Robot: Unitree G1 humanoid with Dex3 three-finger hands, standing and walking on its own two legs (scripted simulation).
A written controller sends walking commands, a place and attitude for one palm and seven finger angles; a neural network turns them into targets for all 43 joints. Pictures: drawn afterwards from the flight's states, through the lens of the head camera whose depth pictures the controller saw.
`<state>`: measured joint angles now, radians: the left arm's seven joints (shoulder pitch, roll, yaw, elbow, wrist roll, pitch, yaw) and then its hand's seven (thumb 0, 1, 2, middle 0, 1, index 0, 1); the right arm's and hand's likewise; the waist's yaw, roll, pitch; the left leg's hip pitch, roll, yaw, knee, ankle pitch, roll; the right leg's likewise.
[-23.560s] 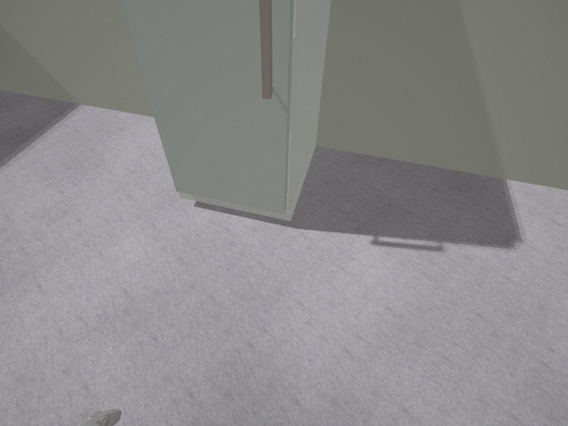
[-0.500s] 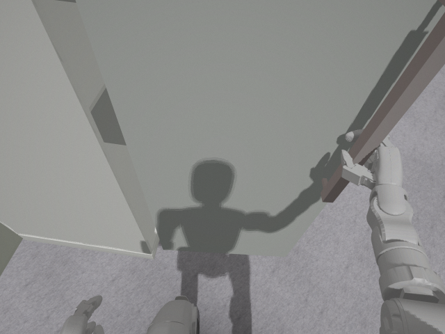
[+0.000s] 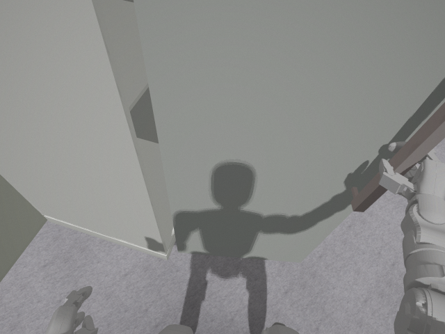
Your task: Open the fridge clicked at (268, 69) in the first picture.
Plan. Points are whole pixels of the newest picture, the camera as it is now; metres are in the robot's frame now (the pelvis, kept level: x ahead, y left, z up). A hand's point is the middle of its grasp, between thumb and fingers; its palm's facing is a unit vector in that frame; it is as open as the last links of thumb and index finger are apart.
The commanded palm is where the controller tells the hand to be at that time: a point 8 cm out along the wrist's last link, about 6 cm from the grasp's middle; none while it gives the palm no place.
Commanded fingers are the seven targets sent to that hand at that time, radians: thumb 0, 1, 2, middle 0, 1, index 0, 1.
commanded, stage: stop walking and hold the door back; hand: right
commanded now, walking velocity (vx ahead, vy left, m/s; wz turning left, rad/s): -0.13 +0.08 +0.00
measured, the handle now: (411, 140) +0.47 -0.25 +0.13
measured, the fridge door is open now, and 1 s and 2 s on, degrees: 77 80 77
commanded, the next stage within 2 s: loosen the grip on the handle in 0.80 s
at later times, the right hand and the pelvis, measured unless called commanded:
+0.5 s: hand (394, 202) +0.37 -0.23 +0.07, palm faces +0.13 +0.96 -0.25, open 6.1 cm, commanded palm +0.35 -0.31 +0.06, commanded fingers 0.00 -0.90 -0.90 0.45 1.40 0.45 1.40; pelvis +0.00 -0.05 -0.01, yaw +3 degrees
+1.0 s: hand (393, 188) +0.40 -0.24 +0.07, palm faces +0.09 +0.97 -0.22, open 6.2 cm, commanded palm +0.35 -0.29 +0.08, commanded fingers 0.00 -0.17 -0.55 0.45 1.40 0.45 1.40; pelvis -0.03 -0.05 -0.01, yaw +4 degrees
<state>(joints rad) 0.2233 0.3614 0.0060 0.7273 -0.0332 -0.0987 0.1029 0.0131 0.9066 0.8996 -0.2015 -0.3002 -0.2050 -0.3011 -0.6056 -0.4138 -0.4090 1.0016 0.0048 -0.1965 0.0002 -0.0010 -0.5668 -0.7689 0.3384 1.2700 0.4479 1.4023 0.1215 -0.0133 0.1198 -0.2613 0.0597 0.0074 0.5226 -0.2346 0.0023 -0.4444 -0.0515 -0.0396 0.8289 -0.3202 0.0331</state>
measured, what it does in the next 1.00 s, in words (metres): steps on the spot: right foot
